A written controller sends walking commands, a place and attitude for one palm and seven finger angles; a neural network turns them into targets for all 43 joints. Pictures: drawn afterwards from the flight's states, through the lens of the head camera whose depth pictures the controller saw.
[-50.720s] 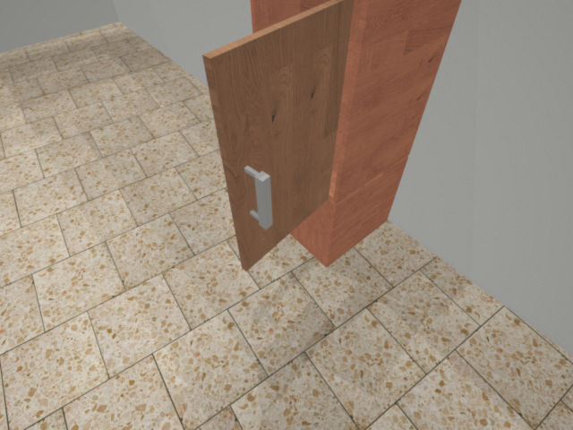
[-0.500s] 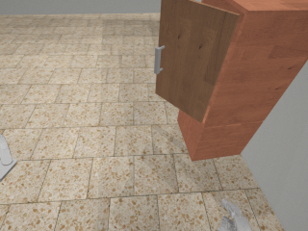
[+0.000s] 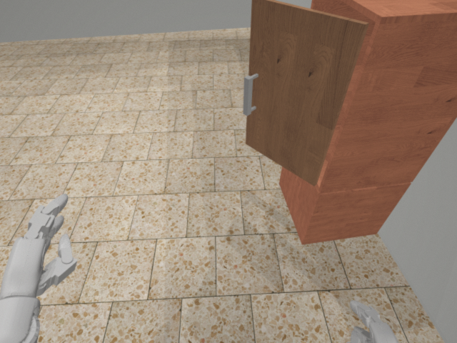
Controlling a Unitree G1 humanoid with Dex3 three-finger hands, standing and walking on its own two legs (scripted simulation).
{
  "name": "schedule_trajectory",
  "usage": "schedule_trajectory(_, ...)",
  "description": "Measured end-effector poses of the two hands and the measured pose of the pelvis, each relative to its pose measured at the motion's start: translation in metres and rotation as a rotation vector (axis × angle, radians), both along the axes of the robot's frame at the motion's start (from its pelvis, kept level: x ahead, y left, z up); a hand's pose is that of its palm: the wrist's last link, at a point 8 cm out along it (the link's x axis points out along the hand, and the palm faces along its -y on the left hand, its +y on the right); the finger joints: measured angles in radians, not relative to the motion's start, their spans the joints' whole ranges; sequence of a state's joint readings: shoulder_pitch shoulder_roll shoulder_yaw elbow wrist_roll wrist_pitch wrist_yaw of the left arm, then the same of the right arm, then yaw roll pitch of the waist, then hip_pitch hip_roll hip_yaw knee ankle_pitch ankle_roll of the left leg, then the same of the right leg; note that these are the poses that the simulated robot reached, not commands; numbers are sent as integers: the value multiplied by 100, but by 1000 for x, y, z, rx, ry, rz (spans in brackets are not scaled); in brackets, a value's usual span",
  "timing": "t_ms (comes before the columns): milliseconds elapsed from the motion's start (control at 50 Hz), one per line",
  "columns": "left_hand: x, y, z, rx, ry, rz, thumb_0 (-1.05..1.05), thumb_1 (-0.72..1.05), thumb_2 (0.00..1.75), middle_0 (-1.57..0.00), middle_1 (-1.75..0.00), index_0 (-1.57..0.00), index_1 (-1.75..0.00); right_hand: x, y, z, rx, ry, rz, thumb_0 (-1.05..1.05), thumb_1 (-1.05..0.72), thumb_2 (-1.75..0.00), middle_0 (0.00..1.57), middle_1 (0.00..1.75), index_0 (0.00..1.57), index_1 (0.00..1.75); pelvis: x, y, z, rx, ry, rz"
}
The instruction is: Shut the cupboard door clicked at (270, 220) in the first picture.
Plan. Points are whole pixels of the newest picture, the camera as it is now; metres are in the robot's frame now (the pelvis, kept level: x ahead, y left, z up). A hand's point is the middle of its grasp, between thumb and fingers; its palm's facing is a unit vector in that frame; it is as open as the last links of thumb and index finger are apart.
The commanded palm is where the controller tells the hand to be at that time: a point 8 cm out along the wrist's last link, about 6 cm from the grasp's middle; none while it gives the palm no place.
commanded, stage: let the arm hang, fingers relaxed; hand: left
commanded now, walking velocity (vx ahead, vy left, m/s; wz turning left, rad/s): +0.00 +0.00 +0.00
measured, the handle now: (251, 94) +0.98 -0.01 -0.06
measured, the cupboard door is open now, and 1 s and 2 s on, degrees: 36 36 36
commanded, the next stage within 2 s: look to check the result in 1.02 s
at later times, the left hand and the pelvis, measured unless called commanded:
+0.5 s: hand out of the picture -0.09 +0.18 -0.16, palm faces +0.01 -0.98 -0.22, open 7.3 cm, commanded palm none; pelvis -0.02 -0.01 +0.01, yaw +0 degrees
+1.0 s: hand out of the picture -0.01 +0.16 -0.17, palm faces +0.00 -0.98 -0.19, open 7.4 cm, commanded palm none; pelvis -0.01 +0.00 +0.01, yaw -1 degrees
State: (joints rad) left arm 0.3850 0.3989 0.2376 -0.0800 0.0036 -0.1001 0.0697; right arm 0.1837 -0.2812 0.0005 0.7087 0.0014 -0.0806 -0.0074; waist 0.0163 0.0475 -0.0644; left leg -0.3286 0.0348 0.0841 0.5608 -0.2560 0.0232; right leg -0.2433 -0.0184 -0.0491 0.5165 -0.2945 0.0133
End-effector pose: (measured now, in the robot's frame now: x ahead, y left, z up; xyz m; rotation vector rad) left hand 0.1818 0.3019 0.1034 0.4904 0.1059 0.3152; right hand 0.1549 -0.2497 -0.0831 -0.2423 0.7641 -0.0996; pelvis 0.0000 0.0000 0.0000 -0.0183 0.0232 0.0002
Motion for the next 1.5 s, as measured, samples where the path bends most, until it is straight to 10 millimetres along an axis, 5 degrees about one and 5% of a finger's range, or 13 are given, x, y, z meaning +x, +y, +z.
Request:
schedule_trajectory(40,-7,-4,-63,-89,265,23,1,90,90,-20,-30,-20,-30,-8,-5,-12,0,54,4,1,-90,-90,20,30,20,30,-5,3,-2,4,-3,0)
schedule_trajectory(100,-43,-26,-147,-208,630,39,1,90,89,-20,-30,-19,-30,-30,-12,-23,-1,131,-24,1,-91,-90,20,30,20,30,-12,2,-2,15,-16,-7)
schedule_trajectory(200,-134,-82,-231,-401,1045,63,1,91,89,-20,-30,-20,-30,-92,-16,-32,-17,325,-86,1,-91,-90,20,30,20,30,-17,-4,1,20,-34,-12)
schedule_trajectory(340,-229,-82,-246,-470,1284,226,0,97,89,-21,-30,-20,-30,-181,-5,-42,-3,626,-156,1,-91,-90,20,30,20,30,-19,-11,6,5,-35,1)
schedule_trajectory(460,-268,-79,-237,-459,1384,294,1,93,89,-21,-30,-20,-30,-219,12,-49,50,723,-201,1,-91,-90,20,30,20,30,-19,-10,8,4,-42,-6)
schedule_trajectory(580,-261,-78,-235,-443,1365,294,1,91,89,-20,-30,-20,-30,-223,28,-56,99,717,-213,1,-91,-90,20,30,20,30,-20,-8,8,8,-45,-13)
schedule_trajectory(840,-196,-94,-243,-463,1204,187,1,91,89,-20,-30,-20,-30,-193,39,-58,120,615,-210,1,-91,-90,20,30,20,30,-16,-6,8,13,-51,-20)
schedule_trajectory(1240,-204,-72,-238,-431,1264,234,1,91,89,-20,-30,-20,-30,-179,14,-50,58,627,-211,1,-91,-90,20,30,20,30,-7,-5,10,13,-47,-19)
schedule_trajectory(1500,-168,-57,-231,-389,1203,220,1,90,89,-20,-30,-20,-30,-135,-10,-44,12,549,-179,1,-91,-90,20,30,20,30,1,-8,12,16,-46,-16)
